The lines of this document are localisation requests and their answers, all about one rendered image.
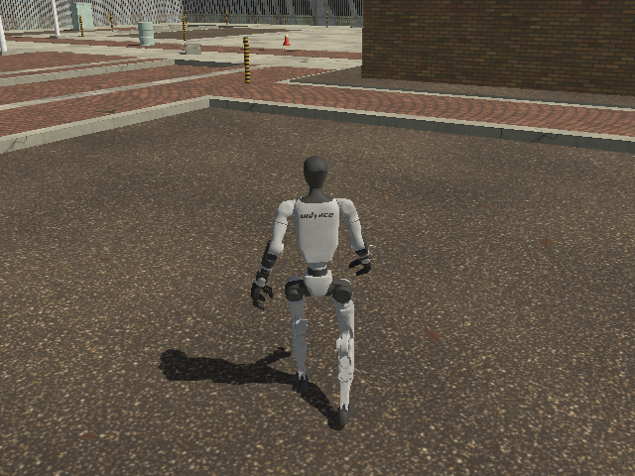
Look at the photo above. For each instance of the robot right forearm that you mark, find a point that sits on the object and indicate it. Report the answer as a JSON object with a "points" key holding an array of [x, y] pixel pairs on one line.
{"points": [[363, 255]]}

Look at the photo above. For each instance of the robot left hand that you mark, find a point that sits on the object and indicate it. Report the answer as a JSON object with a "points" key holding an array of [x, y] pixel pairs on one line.
{"points": [[256, 296]]}

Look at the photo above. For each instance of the robot right upper arm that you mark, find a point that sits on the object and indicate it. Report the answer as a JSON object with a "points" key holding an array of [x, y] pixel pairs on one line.
{"points": [[347, 208]]}

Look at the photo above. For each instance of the robot left shin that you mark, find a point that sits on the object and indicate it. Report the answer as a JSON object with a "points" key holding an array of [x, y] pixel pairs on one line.
{"points": [[300, 350]]}

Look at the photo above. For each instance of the robot right foot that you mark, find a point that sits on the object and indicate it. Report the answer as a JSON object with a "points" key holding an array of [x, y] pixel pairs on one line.
{"points": [[343, 416]]}

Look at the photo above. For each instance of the robot right hand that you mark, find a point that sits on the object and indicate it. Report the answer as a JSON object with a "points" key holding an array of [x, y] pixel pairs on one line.
{"points": [[365, 270]]}

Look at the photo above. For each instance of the robot left forearm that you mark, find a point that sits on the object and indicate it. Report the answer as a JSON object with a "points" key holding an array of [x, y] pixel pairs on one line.
{"points": [[266, 266]]}

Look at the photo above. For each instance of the robot left upper arm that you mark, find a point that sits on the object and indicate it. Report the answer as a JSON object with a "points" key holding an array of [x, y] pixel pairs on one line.
{"points": [[284, 210]]}

